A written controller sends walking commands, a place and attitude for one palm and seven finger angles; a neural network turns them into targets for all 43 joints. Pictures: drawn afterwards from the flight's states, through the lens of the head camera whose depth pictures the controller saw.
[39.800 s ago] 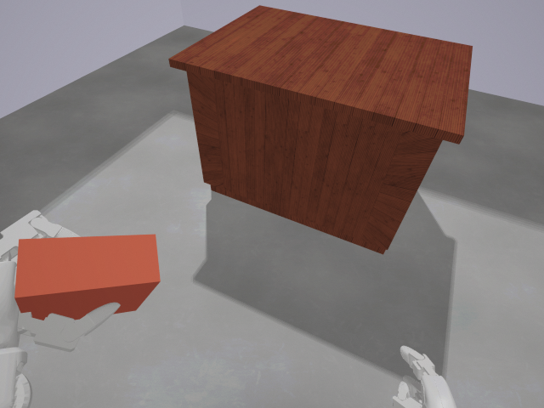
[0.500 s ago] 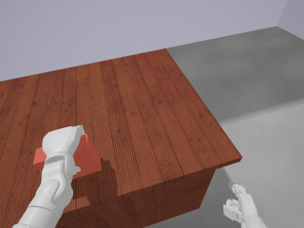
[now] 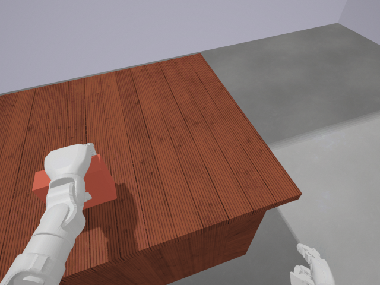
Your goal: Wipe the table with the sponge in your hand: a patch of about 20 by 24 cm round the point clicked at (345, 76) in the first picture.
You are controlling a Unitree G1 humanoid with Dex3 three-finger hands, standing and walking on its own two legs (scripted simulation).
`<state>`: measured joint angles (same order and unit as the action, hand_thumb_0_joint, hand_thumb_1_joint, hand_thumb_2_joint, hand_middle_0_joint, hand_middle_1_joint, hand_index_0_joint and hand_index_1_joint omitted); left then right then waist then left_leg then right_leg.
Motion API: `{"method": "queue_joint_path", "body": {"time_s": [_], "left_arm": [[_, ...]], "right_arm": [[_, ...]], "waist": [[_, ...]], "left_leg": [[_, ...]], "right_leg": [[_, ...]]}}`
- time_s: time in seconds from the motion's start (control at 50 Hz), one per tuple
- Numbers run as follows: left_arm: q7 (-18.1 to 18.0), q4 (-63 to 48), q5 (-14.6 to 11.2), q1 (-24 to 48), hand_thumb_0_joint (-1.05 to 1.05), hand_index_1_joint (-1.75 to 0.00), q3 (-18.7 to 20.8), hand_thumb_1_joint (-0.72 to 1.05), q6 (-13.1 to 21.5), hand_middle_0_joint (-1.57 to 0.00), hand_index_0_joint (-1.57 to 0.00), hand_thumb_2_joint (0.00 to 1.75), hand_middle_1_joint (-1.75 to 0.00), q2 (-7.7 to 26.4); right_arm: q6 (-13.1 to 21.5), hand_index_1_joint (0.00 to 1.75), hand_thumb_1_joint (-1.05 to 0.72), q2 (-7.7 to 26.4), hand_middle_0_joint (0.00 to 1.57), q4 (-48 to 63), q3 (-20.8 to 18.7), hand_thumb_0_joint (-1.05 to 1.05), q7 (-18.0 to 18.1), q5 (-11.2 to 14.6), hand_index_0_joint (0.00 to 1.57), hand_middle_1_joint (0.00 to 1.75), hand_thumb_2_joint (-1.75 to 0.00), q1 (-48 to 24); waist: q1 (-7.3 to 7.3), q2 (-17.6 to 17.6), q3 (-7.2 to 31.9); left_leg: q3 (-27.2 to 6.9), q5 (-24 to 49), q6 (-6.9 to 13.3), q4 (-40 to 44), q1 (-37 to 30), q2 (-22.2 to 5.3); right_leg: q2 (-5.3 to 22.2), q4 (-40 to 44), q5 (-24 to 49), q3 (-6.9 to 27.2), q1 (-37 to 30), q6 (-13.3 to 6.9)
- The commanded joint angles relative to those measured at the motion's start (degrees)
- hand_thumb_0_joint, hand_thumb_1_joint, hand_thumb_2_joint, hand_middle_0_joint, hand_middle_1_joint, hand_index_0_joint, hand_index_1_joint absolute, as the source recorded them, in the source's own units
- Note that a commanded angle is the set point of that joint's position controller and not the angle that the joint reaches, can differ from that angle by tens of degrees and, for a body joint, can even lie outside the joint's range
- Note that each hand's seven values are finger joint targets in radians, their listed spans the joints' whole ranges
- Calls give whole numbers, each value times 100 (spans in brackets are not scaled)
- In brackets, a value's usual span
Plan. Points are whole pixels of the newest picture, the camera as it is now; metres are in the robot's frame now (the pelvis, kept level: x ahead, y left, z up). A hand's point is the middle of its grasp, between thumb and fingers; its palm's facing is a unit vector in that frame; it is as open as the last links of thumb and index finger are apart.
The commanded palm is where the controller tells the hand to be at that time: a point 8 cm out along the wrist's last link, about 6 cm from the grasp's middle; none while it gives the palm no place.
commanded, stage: wipe forward along the first lane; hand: left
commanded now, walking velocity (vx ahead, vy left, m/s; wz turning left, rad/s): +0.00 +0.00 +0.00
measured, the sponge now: (82, 190) +0.30 +0.31 -0.01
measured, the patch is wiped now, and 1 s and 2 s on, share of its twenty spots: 0.20 0.40 0.50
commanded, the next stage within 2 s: slide across to the middle lane in 0.84 s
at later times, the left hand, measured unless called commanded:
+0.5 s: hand (82, 157) +0.37 +0.32 +0.04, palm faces -0.12 -0.01 -0.99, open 9.6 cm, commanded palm +0.35 +0.31 +0.08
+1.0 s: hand (80, 144) +0.41 +0.34 +0.04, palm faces -0.13 +0.01 -0.99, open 9.6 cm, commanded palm +0.39 +0.32 +0.08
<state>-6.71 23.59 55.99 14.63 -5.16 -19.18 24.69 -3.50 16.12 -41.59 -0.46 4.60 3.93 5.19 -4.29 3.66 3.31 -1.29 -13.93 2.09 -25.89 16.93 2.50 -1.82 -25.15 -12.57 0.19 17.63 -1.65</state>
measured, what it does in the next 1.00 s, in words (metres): stands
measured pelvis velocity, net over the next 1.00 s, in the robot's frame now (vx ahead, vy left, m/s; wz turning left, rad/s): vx -0.01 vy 0.01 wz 0.00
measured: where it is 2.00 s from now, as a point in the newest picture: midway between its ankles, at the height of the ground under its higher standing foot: outside the picture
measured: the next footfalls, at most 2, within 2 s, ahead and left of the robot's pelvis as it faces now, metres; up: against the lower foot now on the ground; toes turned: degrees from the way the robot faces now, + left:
none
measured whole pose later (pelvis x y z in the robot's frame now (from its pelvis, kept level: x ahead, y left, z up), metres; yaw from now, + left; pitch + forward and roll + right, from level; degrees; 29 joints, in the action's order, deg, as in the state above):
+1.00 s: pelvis -0.01 +0.01 -0.01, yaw +0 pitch +13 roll -1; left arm -10.0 56.8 59.6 40.4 0.0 -8.2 33.0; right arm -5.3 15.9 -42.4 -0.9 3.2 4.4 12.7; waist 1.4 2.1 5.8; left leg -1.4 -15.2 2.5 -32.2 29.7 2.0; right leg -2.4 -28.5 -12.4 -0.3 29.0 -1.2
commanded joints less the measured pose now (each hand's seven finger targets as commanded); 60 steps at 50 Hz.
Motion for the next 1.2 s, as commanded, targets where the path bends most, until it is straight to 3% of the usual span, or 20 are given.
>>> {"method": "queue_joint_path", "body": {"time_s": [0.0,0.04,0.08,0.12,0.18,0.24,0.28,0.42,0.5,0.52,0.58,0.64,0.76,0.84,0.88,0.96,1.02,1.12,1.14,1.18], "left_arm": [[-127,-350,121,1701,0,-160,359,10,160,-120,-120,130,-160,1039],[-156,-240,128,1732,0,-160,256,10,220,-120,-120,130,-160,894],[-189,1,149,2009,0,-160,523,10,273,-120,-120,130,-160,1211],[-199,279,174,2103,0,-160,253,10,295,-120,-120,130,-160,944],[-240,604,206,2447,0,-160,560,10,353,-120,-120,130,-160,1372],[-225,884,274,2743,0,-160,390,10,413,-120,-120,130,-160,1344],[-224,970,265,2823,0,-160,614,10,472,-120,-120,130,-160,1594],[-268,1398,326,2925,0,-160,417,10,687,-120,-120,130,-160,1390],[-353,1693,345,3185,0,-160,771,10,805,-120,-120,130,-160,1881],[-357,1720,328,3213,0,-160,579,10,812,-120,-120,130,-160,1674],[-408,1799,369,3398,0,-160,778,10,889,-120,-120,130,-160,1895],[-422,1977,413,3417,0,-160,570,10,881,-120,-120,130,-160,1754],[-477,2379,451,3740,0,-160,762,10,926,-120,-120,130,-160,2110],[-485,2574,525,4225,0,-160,667,10,982,-120,-120,130,-160,2234],[-495,2623,552,4352,0,-160,919,10,1027,-120,-120,130,-160,2540],[-481,2594,530,4408,0,-160,500,10,1078,-120,-120,130,-160,2038],[-506,2093,360,4484,0,-160,467,10,1207,-120,-120,130,-160,1798],[-612,2101,112,4651,0,-160,336,10,1090,-120,-120,130,-160,1489],[-637,1979,118,4828,0,-160,257,10,1052,-120,-120,130,-160,1419],[-685,1932,151,4881,0,-160,512,10,956,-120,-120,130,-160,1680]], "right_arm": [[220,30,-90,684,20,795,-188,0,48,18,20,30,-90,-530],[215,30,-90,668,20,812,-201,0,38,21,20,30,-90,-507],[205,30,-90,727,20,748,-202,0,50,34,20,30,-90,-442],[181,30,-90,694,20,739,-193,0,44,40,20,30,-90,-355],[160,30,-90,751,20,689,-191,0,53,55,20,30,-90,-269],[124,30,-90,738,20,663,-186,0,68,49,20,30,-90,-151],[107,30,-90,761,20,678,-184,0,69,57,20,30,-90,-117],[57,30,-90,760,20,679,-240,0,4,46,20,30,-90,168],[35,30,-90,842,20,583,-274,0,17,45,20,30,-90,332],[35,30,-90,815,20,600,-268,0,8,58,20,30,-90,335],[33,30,-90,843,20,548,-299,0,-17,66,20,30,-90,386],[-9,30,-90,842,20,521,-310,0,-53,58,20,30,-90,483],[-49,30,-90,903,20,447,-325,0,-60,61,20,30,-90,647],[-41,30,-90,916,20,414,-299,0,-54,69,20,30,-90,756],[-36,30,-90,936,20,402,-303,0,-52,66,20,30,-90,791],[-32,30,-90,861,20,438,-340,0,-81,45,20,30,-90,897],[-20,30,-90,791,20,443,-402,0,-103,19,20,30,-90,912],[-7,30,-90,781,20,338,-383,0,-101,71,20,30,-90,785],[5,30,-90,772,20,332,-372,0,-106,65,20,30,-90,736],[11,30,-90,787,20,294,-355,0,-95,64,20,30,-90,669]], "waist": [[177,-562,1299],[186,-583,1350],[205,-645,1342],[280,-707,1229],[264,-609,1265],[359,-577,1370],[284,-503,1530],[381,-484,1588],[406,-660,1640],[446,-646,1599],[409,-453,1736],[475,-377,1693],[561,-573,1667],[692,-390,1620],[622,-234,1755],[698,-114,2030],[626,145,2493],[714,-230,2024],[728,-87,1973],[616,-115,2127]], "left_leg": [[-173,1159,41,118,-357,-90],[-179,1171,24,84,-358,-101],[-199,1098,32,58,-273,-114],[-176,962,31,38,-191,-112],[-181,837,41,26,-49,-104],[-123,815,48,-45,0,-96],[-145,840,56,-33,38,-98],[-135,1054,61,-178,113,-124],[-117,999,88,-211,302,-126],[-97,929,89,-200,341,-113],[-124,1156,72,-218,256,-156],[-89,1166,58,-271,259,-151],[-100,955,87,-286,444,-160],[-125,780,89,-284,507,-170],[-155,875,83,-284,500,-181],[-113,1024,72,-377,279,-199],[-163,1619,5,-447,-206,-256],[-258,1343,-11,-273,-165,-301],[-231,1301,-6,-248,-192,-305],[-264,1509,-37,-188,-220,-303]], "right_leg": [[113,165,1188,206,-512,-252],[116,143,1195,191,-429,-244],[98,127,1145,266,-340,-265],[110,126,979,151,-202,-225],[115,111,855,207,-170,-247],[146,96,893,170,-168,-200],[143,86,900,210,-249,-225],[127,-15,1131,109,-131,-212],[138,-31,1202,147,-215,-192],[140,-8,1154,145,-177,-174],[128,-67,1265,145,-104,-229],[121,-64,1306,122,-41,-213],[104,-35,1101,129,48,-183],[90,-35,826,111,264,-174],[84,-56,830,144,268,-216],[64,-86,950,118,271,-184],[35,-157,1298,87,169,-217],[19,-36,952,15,328,-173],[28,-19,940,30,362,-177],[27,-42,1079,43,186,-223]]}}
